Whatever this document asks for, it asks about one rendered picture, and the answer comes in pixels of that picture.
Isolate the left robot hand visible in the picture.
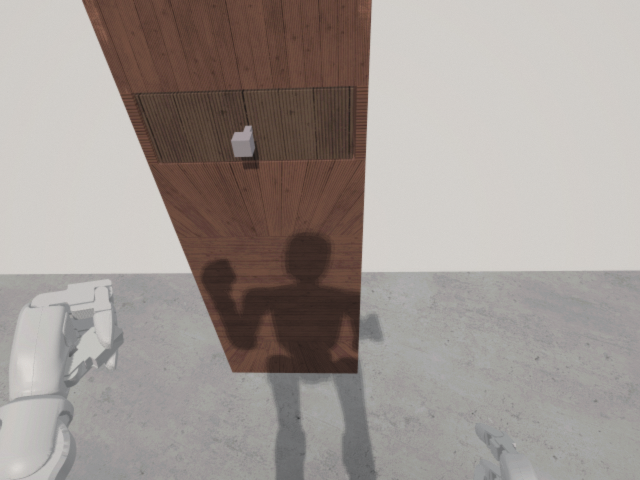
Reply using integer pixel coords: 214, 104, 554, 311
9, 279, 124, 402

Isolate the handle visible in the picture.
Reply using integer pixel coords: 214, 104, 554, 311
231, 126, 255, 157

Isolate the left robot forearm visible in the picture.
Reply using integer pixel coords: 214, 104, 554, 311
0, 395, 76, 480

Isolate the drawer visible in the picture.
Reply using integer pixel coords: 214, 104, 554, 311
135, 86, 354, 163

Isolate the cabinet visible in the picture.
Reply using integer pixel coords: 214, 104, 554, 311
82, 0, 372, 374

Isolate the right robot hand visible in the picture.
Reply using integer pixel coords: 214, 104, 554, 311
473, 422, 538, 480

